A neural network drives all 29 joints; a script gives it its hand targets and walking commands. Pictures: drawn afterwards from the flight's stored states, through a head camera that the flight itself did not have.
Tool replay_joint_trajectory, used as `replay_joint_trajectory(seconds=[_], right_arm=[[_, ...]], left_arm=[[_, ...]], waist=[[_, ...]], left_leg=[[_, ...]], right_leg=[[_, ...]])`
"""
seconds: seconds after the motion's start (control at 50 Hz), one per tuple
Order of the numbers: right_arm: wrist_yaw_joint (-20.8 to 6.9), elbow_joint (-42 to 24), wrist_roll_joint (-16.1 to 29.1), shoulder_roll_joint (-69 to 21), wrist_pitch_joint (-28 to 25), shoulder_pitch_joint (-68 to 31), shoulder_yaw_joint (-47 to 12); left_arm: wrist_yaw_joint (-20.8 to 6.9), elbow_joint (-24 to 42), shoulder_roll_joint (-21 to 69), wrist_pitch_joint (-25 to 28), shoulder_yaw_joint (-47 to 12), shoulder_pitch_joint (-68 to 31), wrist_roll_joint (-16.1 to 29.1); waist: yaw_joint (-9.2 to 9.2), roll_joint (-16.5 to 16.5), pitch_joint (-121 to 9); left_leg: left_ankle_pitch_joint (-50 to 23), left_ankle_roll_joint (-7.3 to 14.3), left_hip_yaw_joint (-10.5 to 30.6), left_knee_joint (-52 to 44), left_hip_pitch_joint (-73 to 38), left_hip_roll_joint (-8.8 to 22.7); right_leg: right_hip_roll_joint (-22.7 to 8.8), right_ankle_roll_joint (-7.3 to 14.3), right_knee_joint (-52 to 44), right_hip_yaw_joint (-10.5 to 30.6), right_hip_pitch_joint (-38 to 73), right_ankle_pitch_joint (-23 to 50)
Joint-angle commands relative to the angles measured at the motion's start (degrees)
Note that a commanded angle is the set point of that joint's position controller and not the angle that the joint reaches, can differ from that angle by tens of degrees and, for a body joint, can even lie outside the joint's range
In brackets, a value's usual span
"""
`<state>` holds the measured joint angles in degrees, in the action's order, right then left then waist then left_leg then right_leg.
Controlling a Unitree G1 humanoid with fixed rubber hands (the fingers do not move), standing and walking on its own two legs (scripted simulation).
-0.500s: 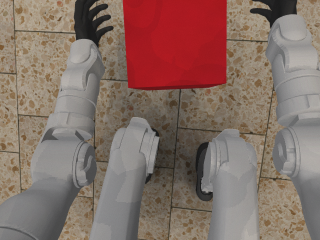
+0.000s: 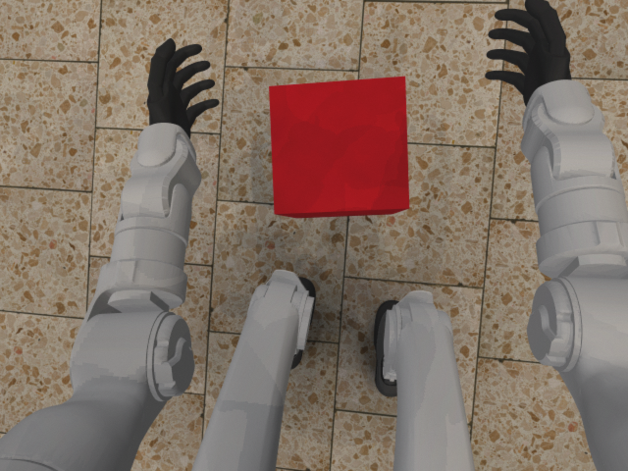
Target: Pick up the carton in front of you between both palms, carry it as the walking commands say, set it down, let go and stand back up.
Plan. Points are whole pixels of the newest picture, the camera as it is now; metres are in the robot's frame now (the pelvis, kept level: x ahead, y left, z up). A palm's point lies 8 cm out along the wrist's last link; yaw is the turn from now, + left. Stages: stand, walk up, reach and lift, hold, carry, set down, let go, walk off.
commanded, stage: set down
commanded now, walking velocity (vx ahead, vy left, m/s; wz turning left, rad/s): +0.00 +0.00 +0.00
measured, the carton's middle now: (340, 160) +0.49 +0.04 -0.41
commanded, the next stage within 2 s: let go in 0.28 s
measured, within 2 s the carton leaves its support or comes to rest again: neither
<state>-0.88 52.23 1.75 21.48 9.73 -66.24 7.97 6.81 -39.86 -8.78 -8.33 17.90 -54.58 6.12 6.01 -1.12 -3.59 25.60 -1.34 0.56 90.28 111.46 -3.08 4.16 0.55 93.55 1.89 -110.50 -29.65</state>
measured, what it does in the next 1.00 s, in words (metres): rises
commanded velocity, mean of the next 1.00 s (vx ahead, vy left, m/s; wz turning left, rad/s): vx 0.00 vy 0.00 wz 0.00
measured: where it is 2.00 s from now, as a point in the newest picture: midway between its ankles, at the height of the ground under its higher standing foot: (340, 351)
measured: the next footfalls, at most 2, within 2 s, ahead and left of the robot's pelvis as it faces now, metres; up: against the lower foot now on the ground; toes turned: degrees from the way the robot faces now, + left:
none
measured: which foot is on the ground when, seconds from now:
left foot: down 0.00-1.00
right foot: down 0.00-1.00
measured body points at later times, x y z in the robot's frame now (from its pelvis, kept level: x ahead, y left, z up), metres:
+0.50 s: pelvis +0.03 +0.00 +0.13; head +0.30 +0.00 +0.49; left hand +0.45 +0.22 +0.01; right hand +0.51 -0.19 +0.01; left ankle +0.10 +0.12 -0.50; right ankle +0.08 -0.10 -0.50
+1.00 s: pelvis +0.11 +0.02 +0.23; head +0.22 +0.00 +0.66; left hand +0.31 +0.25 +0.14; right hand +0.35 -0.21 +0.13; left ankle +0.10 +0.12 -0.50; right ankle +0.08 -0.10 -0.50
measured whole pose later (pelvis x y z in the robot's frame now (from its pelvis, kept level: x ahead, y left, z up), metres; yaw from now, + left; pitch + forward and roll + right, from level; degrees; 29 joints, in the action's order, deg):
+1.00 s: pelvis +0.11 +0.02 +0.23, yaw -1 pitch +16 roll +0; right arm -0.6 31.8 -1.8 11.0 -0.9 0.1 6.3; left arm -3.4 -26.0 -10.1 0.9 2.6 6.7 1.5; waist 3.7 1.6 -2.9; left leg 15.3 1.1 2.5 32.6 33.3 -2.7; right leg 2.1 0.1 32.2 3.6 -30.9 -17.4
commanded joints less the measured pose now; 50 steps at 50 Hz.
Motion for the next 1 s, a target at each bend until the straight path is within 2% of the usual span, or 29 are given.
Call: replay_joint_trajectory(seconds=[0.0, 0.12, 0.22, 0.28, 0.36, 0.42, 0.48, 0.56, 0.64, 0.78, 0.84, 0.92, 0.98], right_arm=[[-0.3, -5.1, -1.4, 4.7, -1.2, -13.3, 2.1], [-0.8, -3.6, -2.7, 4.1, -2.1, -10.7, 3.8], [-1.3, -4.5, -3.2, 3.6, -2.6, -9.2, 4.1], [-1.4, -4.0, -4.1, 2.4, -3.0, -6.0, 4.6], [0.0, -5.8, -6.7, -0.5, -3.5, 3.3, 6.2], [1.9, -10.4, -8.5, -4.0, -3.7, 12.2, 6.9], [3.5, -16.8, -8.0, -6.6, -4.3, 20.1, 6.0], [3.7, -22.4, -6.7, -6.5, -5.8, 27.7, 4.5], [2.6, -23.0, -5.4, -6.4, -7.6, 36.4, 2.7], [1.1, -22.5, -4.2, -5.7, -10.5, 55.6, 1.3], [0.7, -23.8, -3.5, -5.7, -11.3, 61.4, 0.3], [0.2, -25.8, -3.5, -5.3, -11.8, 68.6, -0.6], [-0.1, -27.6, -3.5, -4.9, -11.5, 72.7, -1.4]], left_arm=[[-1.2, 5.2, -5.6, 1.5, 0.8, -8.5, -0.9], [-1.9, 5.0, -4.9, 2.4, 1.8, -6.5, -2.8], [-2.6, 5.9, -4.5, 2.7, 2.0, -4.3, -3.7], [-3.4, 5.3, -3.8, 3.1, 1.8, -1.5, -4.5], [-5.6, 5.5, -3.9, 3.9, 0.8, 5.7, -6.9], [-7.8, 7.3, -5.1, 4.4, -0.1, 13.1, -9.3], [-9.7, 10.6, -6.7, 4.9, -2.3, 19.8, -10.5], [-11.0, 13.2, -7.2, 5.7, -5.6, 27.4, -9.8], [-11.3, 12.8, -6.4, 6.9, -8.4, 35.5, -7.9], [-10.5, 14.9, -5.3, 9.4, -12.3, 52.3, -5.3], [-10.1, 17.1, -5.6, 10.2, -13.4, 57.2, -4.6], [-10.0, 19.8, -6.3, 10.4, -14.3, 63.6, -4.5], [-10.1, 20.5, -7.1, 9.8, -14.5, 66.6, -4.4]], waist=[[1.04, -6.7, -57.7], [1.16, -4.6, -56.4], [1.43, -5.0, -56.7], [0.84, -5.3, -55.2], [-0.57, -5.1, -56.3], [-0.76, -4.2, -56.4], [-0.31, -2.3, -52.6], [-0.65, -0.6, -43.2], [-1.34, -0.3, -33.9], [-2.27, 2.6, -28.5], [-2.61, 3.0, -25.2], [-3.51, 2.5, -19.5], [-4.37, 1.2, -14.2]], left_leg=[[-18.5, -2.3, -5.0, -11.9, -32.5, -1.0], [-20.7, -2.4, -4.3, -18.7, -38.9, -0.7], [-23.7, -2.1, -3.6, -24.6, -44.0, -0.4], [-24.7, -2.0, -3.2, -27.8, -46.0, -0.2], [-27.0, -1.7, -3.2, -31.5, -50.8, -0.2], [-27.3, -1.1, -3.3, -34.6, -55.9, -0.4], [-26.5, -0.5, -2.9, -38.3, -62.8, -0.2], [-26.0, -0.1, -1.0, -43.0, -72.8, 0.7], [-27.1, -0.1, 1.0, -46.8, -80.8, 1.9], [-44.3, -0.8, 3.9, -51.2, -97.9, 3.2], [-48.5, -0.8, 4.5, -53.5, -102.2, 3.3], [-48.1, -1.0, 4.2, -57.7, -105.5, 2.8], [-42.9, -1.0, 3.3, -61.6, -106.0, 2.1]], right_leg=[[0.0, -1.6, -15.4, -1.3, 39.9, 18.5], [-0.1, -1.5, -22.1, -0.7, 43.3, 20.1], [-0.2, -1.5, -27.5, -0.2, 49.6, 23.8], [-0.4, -1.7, -30.8, 0.1, 52.7, 25.6], [-0.5, -2.0, -34.9, 0.7, 59.6, 30.7], [-0.6, -2.4, -38.5, 1.2, 65.2, 33.1], [-0.7, -2.5, -42.8, 1.2, 68.4, 30.8], [-1.0, -2.2, -48.2, 0.0, 67.7, 24.6], [-1.1, -1.9, -51.9, -0.9, 67.5, 22.2], [-0.5, -1.3, -57.1, -0.7, 72.4, 29.7], [-0.7, -1.0, -60.2, -0.2, 76.3, 31.4], [-1.3, -0.9, -65.0, 0.4, 83.4, 33.2], [-1.9, -1.3, -68.2, 0.7, 89.9, 33.9]])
